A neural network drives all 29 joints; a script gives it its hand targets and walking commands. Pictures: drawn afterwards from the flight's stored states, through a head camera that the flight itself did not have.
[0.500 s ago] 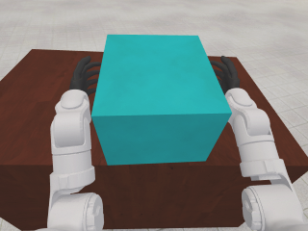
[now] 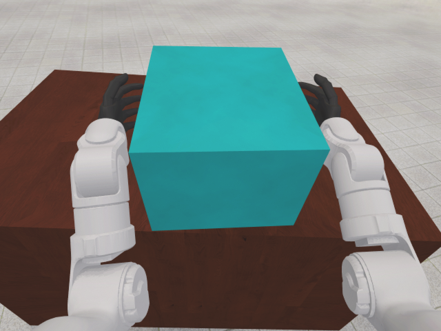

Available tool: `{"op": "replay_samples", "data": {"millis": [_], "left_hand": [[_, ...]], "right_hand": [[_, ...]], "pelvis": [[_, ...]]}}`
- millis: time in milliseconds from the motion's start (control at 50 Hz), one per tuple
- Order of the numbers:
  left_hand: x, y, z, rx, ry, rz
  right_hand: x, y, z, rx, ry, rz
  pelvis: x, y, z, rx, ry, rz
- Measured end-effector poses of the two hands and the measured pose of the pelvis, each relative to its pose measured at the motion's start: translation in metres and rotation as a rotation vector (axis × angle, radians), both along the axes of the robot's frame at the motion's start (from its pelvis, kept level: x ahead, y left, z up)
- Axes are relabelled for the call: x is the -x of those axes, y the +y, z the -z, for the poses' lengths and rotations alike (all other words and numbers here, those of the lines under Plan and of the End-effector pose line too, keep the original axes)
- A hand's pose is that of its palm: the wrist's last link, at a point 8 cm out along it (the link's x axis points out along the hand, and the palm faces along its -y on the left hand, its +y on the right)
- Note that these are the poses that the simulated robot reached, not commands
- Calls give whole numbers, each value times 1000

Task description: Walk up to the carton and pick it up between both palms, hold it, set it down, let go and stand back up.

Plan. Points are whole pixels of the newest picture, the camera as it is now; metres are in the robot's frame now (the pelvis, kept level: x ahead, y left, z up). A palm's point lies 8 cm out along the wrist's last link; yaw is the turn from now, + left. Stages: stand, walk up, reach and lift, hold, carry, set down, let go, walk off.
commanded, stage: hold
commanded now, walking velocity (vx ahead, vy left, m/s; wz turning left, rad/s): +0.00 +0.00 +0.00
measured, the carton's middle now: (221, 132) +0.41 +0.00 +0.18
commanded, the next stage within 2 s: none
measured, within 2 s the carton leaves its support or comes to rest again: neither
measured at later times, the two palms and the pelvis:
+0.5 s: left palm (112, 127) +0.36 +0.18 +0.22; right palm (322, 126) +0.37 -0.16 +0.22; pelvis +0.00 +0.01 +0.00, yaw +0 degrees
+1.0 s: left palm (110, 128) +0.35 +0.18 +0.22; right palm (321, 128) +0.37 -0.16 +0.22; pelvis +0.00 +0.00 +0.00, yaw +0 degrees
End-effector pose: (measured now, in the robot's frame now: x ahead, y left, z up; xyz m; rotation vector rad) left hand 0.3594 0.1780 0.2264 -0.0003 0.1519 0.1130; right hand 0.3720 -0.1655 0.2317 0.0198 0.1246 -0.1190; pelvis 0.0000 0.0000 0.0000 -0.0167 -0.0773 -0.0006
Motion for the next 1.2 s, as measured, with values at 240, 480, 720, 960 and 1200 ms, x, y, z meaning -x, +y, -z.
{"op": "replay_samples", "data": {"millis": [240,480,720,960,1200], "left_hand": [[3,3,1,-13,-10,8],[3,2,6,-10,-5,-7],[3,-2,0,-6,-16,0],[7,4,4,-3,-8,-3],[3,2,3,-10,-15,-3]], "right_hand": [[4,3,4,-7,-4,2],[1,2,8,2,2,-7],[3,-2,5,1,-5,1],[5,4,10,-1,6,-1],[2,2,8,1,0,0]], "pelvis": [[-6,6,0,0,-10,5],[-4,6,0,1,-4,7],[-7,3,-1,-1,-10,9],[-3,4,0,0,-15,6],[-4,5,0,1,-4,7]]}}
